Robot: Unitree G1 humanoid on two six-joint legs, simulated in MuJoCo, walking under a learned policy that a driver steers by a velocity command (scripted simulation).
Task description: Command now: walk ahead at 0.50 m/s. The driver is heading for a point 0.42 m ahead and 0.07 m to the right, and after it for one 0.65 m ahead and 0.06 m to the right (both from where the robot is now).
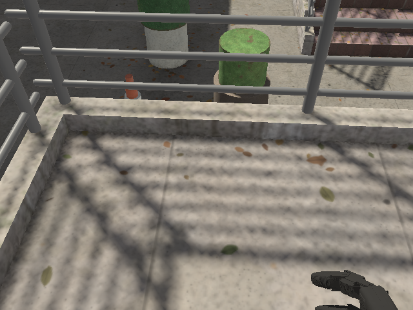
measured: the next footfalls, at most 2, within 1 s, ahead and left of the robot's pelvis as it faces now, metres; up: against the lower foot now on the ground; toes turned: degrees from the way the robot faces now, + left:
left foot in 0.08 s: +0.22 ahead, +0.14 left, +0.00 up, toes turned +3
right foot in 0.62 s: +0.47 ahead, -0.11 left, +0.00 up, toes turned -17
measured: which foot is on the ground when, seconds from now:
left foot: up 0.00-0.06, down 0.08-0.64, up 0.66-1.00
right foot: down 0.00-0.10, up 0.12-0.60, down 0.62-1.00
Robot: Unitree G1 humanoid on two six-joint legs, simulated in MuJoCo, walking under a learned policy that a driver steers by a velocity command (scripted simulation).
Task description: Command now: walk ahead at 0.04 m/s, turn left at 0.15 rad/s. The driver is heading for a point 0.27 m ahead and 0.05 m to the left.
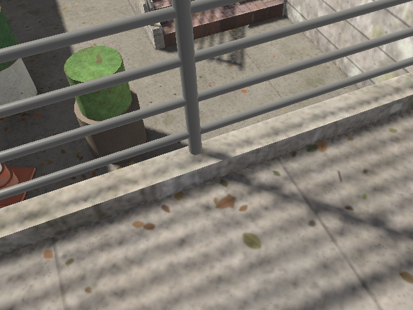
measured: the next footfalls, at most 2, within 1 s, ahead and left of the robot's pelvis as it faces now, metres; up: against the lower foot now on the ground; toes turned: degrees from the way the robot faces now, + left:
left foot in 0.12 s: +0.04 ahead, +0.16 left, +0.00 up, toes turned +4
right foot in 0.42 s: +0.09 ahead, -0.08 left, +0.00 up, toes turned +17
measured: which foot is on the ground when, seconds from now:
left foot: up 0.00-0.10, down 0.12-0.42, up 0.44-0.74, down 0.76-1.00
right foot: down 0.00-0.14, up 0.16-0.40, down 0.42-1.00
